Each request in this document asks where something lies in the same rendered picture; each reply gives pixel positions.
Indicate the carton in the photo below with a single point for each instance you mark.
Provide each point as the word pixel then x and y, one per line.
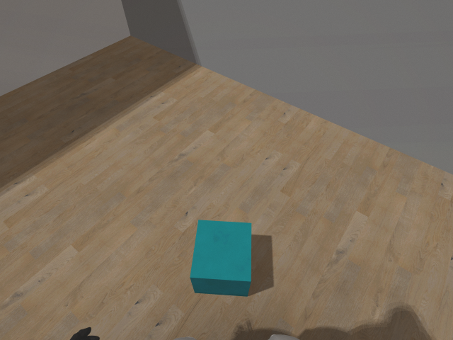
pixel 222 258

